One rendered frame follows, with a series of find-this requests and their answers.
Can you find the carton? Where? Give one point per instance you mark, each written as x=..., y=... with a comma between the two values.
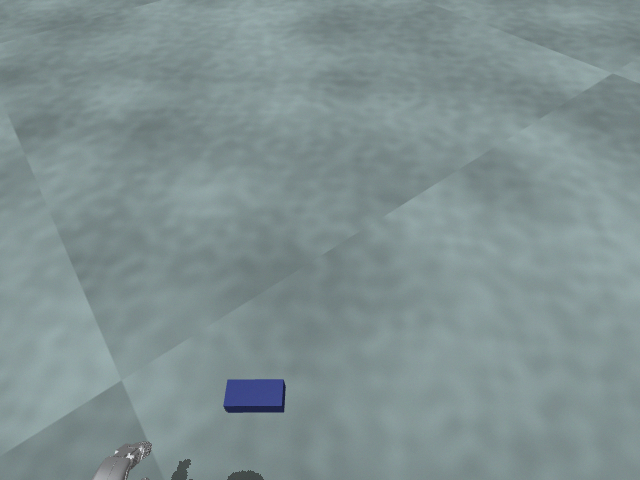
x=255, y=396

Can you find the left robot hand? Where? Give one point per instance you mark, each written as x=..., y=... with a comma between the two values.
x=126, y=457

